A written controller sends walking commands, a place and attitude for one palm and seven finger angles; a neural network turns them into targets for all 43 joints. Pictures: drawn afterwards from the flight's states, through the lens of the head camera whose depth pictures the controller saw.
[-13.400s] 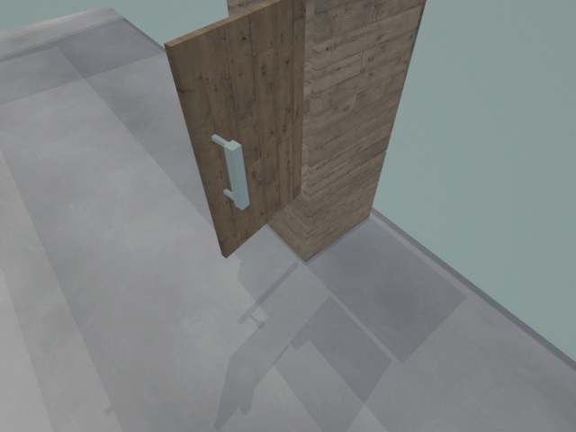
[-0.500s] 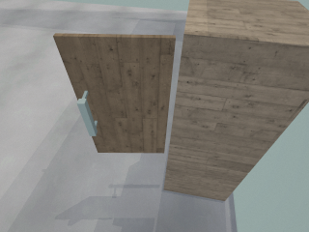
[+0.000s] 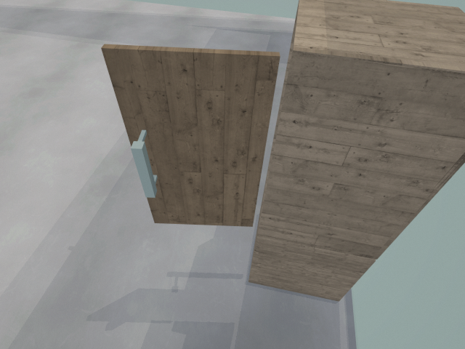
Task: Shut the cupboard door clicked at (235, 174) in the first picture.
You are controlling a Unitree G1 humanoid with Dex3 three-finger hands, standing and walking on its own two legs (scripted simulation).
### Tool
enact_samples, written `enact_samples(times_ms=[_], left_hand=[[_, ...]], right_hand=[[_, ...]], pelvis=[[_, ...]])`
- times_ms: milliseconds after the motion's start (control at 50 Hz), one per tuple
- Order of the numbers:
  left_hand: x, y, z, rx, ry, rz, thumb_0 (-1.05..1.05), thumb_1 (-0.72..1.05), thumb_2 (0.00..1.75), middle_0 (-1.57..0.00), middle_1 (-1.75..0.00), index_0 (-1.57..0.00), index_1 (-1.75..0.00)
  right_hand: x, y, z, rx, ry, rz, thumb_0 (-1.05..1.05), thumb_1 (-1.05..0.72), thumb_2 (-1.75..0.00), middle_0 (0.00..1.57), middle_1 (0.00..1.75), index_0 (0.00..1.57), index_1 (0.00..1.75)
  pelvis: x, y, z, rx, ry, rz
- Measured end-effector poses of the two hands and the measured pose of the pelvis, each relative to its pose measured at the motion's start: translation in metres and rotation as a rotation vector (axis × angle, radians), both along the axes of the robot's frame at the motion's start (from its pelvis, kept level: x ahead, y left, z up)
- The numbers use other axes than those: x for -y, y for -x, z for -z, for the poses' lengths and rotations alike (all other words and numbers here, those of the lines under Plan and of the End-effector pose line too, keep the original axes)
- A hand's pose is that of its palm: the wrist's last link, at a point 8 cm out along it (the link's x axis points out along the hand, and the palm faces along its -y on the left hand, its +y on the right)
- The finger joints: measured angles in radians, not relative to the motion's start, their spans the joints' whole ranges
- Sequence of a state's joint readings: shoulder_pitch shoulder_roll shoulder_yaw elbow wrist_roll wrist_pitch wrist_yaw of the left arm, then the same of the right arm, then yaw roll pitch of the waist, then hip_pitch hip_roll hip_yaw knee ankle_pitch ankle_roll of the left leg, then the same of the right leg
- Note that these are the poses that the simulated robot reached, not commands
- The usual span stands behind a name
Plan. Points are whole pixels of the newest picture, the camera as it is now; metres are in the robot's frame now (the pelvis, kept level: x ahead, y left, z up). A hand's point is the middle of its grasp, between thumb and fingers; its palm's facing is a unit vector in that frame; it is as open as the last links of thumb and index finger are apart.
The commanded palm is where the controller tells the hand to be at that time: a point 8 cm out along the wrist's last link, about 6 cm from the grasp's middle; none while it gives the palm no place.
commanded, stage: look again from close up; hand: left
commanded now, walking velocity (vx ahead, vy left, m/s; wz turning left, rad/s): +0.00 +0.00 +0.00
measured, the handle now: (147, 164) +0.53 +0.25 -0.03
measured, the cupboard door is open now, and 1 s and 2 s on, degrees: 100 100 100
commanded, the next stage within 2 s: shuffle to correct the standing spot in 0.44 s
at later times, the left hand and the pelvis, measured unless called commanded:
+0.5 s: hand out of the picture +0.01 +0.16 -0.18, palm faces +0.01 -0.98 -0.17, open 7.4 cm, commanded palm none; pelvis +0.01 +0.00 +0.00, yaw +0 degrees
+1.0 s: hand out of the picture +0.03 +0.20 -0.19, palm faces +0.02 -0.99 -0.16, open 7.4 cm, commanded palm none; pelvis +0.07 +0.03 +0.00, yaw -1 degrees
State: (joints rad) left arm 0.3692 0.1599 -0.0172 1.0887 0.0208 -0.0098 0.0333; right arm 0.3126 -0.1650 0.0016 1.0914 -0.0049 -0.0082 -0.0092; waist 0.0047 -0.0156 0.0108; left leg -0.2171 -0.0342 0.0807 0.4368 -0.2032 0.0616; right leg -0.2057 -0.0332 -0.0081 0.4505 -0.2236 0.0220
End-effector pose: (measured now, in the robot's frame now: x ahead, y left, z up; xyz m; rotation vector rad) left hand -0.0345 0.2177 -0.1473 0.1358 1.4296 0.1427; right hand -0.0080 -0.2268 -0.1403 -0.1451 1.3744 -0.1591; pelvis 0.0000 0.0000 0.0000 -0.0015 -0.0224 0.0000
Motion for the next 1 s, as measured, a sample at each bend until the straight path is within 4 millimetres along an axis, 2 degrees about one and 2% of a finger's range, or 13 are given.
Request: enact_samples(times_ms=[120,300,480,660,780,900,940,1000], left_hand=[[0.007,-0.004,0.002,0.001,0.016,0.0,0.0,0.91,0.9,-0.2,-0.3,-0.19,-0.3],[0.01,-0.023,0.002,0.035,0.017,0.01,0.0,0.91,0.9,-0.2,-0.3,-0.19,-0.3],[0.006,-0.039,0.001,0.063,0.005,0.019,0.0,0.91,0.9,-0.19,-0.3,-0.19,-0.3],[0.003,-0.042,0.002,0.062,0.003,0.017,0.0,0.91,0.9,-0.19,-0.3,-0.19,-0.3],[-0.003,-0.035,0.007,0.032,0.013,-0.029,0.0,0.91,0.9,-0.2,-0.3,-0.19,-0.3],[-0.02,-0.03,0.017,-0.05,0.032,-0.053,0.0,0.91,0.9,-0.2,-0.3,-0.2,-0.3],[-0.026,-0.038,0.015,-0.077,0.028,-0.029,0.0,0.91,0.9,-0.2,-0.3,-0.19,-0.3],[-0.033,-0.063,0.011,-0.059,0.02,-0.01,0.0,0.91,0.9,-0.19,-0.3,-0.19,-0.3]], right_hand=[[-0.001,-0.007,-0.001,0.006,-0.001,-0.001,0.0,-0.91,-0.9,0.2,0.3,0.19,0.29],[-0.002,-0.017,-0.001,0.014,-0.005,-0.002,0.01,-0.91,-0.9,0.2,0.3,0.19,0.29],[-0.002,-0.019,-0.001,0.007,-0.005,0.002,0.01,-0.91,-0.9,0.2,0.3,0.19,0.29],[-0.004,-0.017,0.0,-0.011,-0.011,0.004,0.0,-0.91,-0.9,0.2,0.3,0.19,0.29],[-0.008,-0.016,0.004,-0.057,-0.003,-0.002,0.0,-0.91,-0.9,0.2,0.3,0.19,0.29],[-0.022,-0.031,0.001,-0.05,0.032,0.01,0.0,-0.91,-0.9,0.2,0.3,0.19,0.29],[-0.029,-0.033,-0.001,-0.04,0.04,0.025,0.0,-0.91,-0.9,0.2,0.3,0.19,0.29],[-0.043,-0.031,-0.005,-0.062,0.033,0.034,0.0,-0.91,-0.9,0.2,0.3,0.19,0.29]], pelvis=[[0.001,-0.003,-0.001,0.004,0.0,0.002],[0.003,-0.007,-0.001,0.004,0.0,0.003],[0.004,-0.011,-0.002,0.007,0.001,0.004],[0.003,-0.016,-0.001,0.008,0.002,0.005],[-0.004,-0.029,0.005,-0.004,0.018,-0.003],[-0.023,-0.052,0.01,-0.009,0.012,0.014],[-0.029,-0.059,0.009,-0.007,0.012,0.027],[-0.034,-0.066,0.003,-0.004,0.018,0.021]])
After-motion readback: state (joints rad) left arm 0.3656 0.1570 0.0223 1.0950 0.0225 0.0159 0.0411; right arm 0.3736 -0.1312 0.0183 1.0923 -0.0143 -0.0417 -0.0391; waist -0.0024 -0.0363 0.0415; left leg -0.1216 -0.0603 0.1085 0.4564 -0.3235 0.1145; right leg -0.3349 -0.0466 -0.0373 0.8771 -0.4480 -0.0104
